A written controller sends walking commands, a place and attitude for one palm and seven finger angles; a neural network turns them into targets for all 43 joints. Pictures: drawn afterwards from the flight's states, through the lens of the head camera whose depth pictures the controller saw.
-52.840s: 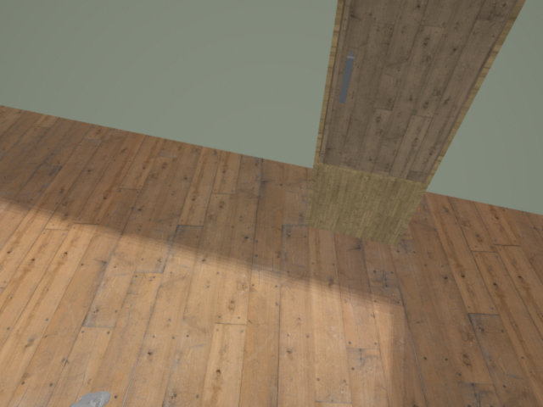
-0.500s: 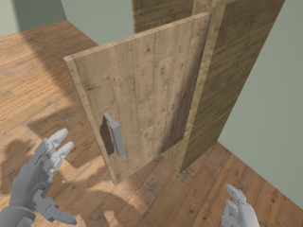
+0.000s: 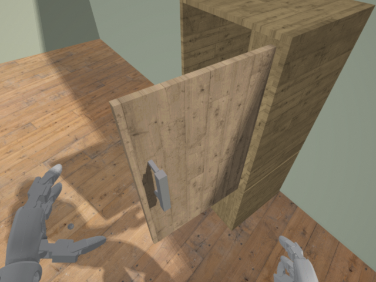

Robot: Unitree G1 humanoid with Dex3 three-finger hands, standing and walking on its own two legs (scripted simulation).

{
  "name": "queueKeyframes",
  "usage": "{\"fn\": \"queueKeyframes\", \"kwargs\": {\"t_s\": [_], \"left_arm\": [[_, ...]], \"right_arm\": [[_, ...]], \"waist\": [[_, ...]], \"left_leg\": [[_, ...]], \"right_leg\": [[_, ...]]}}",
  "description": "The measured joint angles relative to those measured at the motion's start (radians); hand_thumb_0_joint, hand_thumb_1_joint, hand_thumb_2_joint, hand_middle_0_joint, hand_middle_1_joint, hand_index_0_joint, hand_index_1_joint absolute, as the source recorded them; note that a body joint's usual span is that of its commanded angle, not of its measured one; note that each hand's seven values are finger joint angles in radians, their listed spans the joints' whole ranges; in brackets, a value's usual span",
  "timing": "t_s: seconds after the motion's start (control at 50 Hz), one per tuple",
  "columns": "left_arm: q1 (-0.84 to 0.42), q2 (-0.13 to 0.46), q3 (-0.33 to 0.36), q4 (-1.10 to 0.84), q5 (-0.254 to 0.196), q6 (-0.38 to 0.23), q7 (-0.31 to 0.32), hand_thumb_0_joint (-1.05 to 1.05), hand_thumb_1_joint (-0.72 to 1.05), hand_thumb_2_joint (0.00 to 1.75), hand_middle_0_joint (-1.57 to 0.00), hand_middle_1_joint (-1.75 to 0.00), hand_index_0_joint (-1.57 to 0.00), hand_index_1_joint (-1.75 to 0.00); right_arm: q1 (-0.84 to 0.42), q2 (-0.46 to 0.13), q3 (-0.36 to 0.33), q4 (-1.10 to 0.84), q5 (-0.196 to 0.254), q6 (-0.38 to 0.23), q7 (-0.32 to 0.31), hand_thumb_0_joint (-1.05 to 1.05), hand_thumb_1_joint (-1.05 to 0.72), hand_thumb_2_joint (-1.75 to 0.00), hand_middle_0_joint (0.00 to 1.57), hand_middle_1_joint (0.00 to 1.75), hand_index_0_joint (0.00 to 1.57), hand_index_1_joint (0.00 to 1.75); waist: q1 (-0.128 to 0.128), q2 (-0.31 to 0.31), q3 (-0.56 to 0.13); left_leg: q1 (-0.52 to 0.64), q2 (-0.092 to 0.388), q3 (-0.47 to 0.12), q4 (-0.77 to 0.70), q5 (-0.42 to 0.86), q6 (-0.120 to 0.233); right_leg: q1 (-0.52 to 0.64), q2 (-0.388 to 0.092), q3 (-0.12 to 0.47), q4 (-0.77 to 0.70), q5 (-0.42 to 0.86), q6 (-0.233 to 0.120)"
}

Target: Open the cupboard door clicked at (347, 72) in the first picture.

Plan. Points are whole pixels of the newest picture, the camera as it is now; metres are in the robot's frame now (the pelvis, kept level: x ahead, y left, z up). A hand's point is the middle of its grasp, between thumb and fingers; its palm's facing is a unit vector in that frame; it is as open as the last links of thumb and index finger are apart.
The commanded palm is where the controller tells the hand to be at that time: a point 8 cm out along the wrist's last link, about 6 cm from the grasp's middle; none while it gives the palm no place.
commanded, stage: draw the hand back to the body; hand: left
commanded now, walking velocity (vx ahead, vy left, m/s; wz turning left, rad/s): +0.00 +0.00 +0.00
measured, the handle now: (159, 186) +0.32 +0.11 +0.03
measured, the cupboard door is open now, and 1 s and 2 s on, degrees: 88 88 88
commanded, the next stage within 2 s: step back with the hand held close in 0.80 s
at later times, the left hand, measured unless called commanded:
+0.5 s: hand (52, 190) +0.21 +0.24 +0.17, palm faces +0.45 -0.79 -0.41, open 8.3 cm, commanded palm +0.16 +0.28 +0.18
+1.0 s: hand (58, 200) +0.19 +0.22 +0.18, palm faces +0.43 -0.79 -0.43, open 7.4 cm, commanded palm +0.14 +0.25 +0.19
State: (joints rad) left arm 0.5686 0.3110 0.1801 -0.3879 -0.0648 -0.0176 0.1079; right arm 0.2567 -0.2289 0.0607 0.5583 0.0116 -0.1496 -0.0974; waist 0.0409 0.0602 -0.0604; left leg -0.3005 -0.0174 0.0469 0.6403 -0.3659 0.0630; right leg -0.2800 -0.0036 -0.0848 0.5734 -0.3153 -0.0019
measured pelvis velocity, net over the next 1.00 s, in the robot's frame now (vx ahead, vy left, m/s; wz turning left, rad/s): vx -0.01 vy -0.04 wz -0.02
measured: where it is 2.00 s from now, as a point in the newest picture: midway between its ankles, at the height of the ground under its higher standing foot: outside the picture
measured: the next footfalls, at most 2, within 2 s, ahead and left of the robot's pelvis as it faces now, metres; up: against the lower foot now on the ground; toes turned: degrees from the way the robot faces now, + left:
none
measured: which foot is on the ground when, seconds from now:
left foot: down 0.00-1.00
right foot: down 0.00-1.00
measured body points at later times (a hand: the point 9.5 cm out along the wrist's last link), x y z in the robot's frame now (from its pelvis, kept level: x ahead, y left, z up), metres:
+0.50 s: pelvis +0.02 -0.02 +0.02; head +0.00 -0.04 +0.47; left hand +0.18 +0.28 +0.19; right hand +0.21 -0.25 -0.07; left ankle -0.02 +0.07 -0.73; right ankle -0.01 -0.12 -0.73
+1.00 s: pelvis -0.01 -0.04 +0.02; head -0.02 -0.07 +0.47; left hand +0.16 +0.26 +0.20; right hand +0.18 -0.27 -0.07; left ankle -0.02 +0.07 -0.73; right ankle -0.01 -0.12 -0.73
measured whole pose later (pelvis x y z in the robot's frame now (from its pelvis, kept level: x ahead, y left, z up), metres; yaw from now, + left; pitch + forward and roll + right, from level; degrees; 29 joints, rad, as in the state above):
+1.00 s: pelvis -0.01 -0.04 +0.02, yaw -1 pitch -4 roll -1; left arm 0.46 0.35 0.35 -0.36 -0.06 -0.11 0.11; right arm 0.19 -0.24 0.02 0.64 0.00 -0.09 -0.07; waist 0.05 0.09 0.01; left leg -0.11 0.03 0.05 0.42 -0.25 0.01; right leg -0.08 0.06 -0.08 0.33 -0.19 -0.06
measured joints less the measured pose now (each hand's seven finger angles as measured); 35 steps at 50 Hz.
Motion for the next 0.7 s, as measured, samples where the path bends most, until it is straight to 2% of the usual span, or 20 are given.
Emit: {"fn": "queueKeyframes", "kwargs": {"t_s": [0.16, 0.48, 0.58, 0.7], "left_arm": [[-0.039, 0.019, 0.052, -0.001, 0.019, 0.000, 0.031, 0.00, 0.15, 0.58, -0.18, -0.30, -0.18, -0.30], [-0.084, 0.041, 0.152, -0.020, 0.004, -0.029, 0.014, 0.01, 0.69, 0.82, -0.20, -0.30, -0.20, -0.30], [-0.089, 0.021, 0.148, 0.007, -0.001, -0.034, 0.008, 0.01, 0.81, 0.87, -0.20, -0.30, -0.20, -0.30], [-0.078, 0.015, 0.126, 0.019, 0.000, -0.032, 0.002, 0.01, 0.87, 0.89, -0.21, -0.30, -0.20, -0.30]], "right_arm": [[-0.017, 0.002, -0.003, 0.045, -0.007, 0.013, 0.014, 0.01, -0.90, -0.90, 0.20, 0.30, 0.20, 0.30], [-0.062, -0.010, -0.032, 0.063, -0.013, 0.046, 0.035, 0.01, -0.90, -0.90, 0.20, 0.30, 0.20, 0.30], [-0.071, -0.013, -0.039, 0.066, -0.012, 0.061, 0.037, 0.01, -0.90, -0.90, 0.20, 0.30, 0.20, 0.30], [-0.067, -0.009, -0.042, 0.078, -0.014, 0.062, 0.030, 0.01, -0.90, -0.90, 0.20, 0.30, 0.20, 0.30]], "waist": [[0.011, 0.005, 0.030], [0.024, 0.010, 0.052], [0.023, 0.015, 0.062], [0.024, 0.011, 0.069]], "left_leg": [[0.118, -0.009, 0.006, -0.119, 0.038, -0.004], [0.221, 0.012, 0.008, -0.222, 0.077, -0.030], [0.231, 0.019, 0.007, -0.234, 0.088, -0.037], [0.237, 0.029, 0.006, -0.239, 0.097, -0.046]], "right_leg": [[0.108, -0.002, 0.008, -0.101, 0.030, 0.001], [0.205, 0.024, 0.013, -0.198, 0.066, -0.024], [0.213, 0.032, 0.012, -0.209, 0.075, -0.032], [0.219, 0.042, 0.011, -0.216, 0.084, -0.043]]}}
